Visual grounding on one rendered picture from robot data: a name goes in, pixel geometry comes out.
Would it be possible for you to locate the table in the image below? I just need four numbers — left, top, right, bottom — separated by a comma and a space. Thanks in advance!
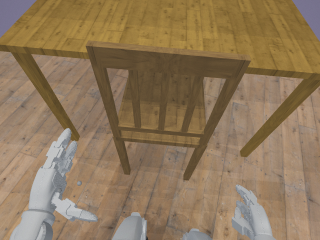
0, 0, 320, 157

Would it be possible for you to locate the robot left thigh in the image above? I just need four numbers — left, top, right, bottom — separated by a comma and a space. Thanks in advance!
112, 216, 147, 240

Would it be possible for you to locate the robot left shin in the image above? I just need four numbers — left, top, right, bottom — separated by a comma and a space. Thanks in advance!
131, 212, 141, 217

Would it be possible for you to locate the chair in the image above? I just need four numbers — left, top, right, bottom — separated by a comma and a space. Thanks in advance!
86, 40, 251, 181

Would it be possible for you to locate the left robot forearm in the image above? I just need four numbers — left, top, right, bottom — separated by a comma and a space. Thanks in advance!
9, 209, 56, 240

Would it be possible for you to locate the left robot hand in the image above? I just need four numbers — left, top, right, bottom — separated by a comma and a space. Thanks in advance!
28, 128, 98, 222

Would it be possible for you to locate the right robot hand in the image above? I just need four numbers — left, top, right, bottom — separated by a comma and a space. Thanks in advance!
231, 184, 273, 240

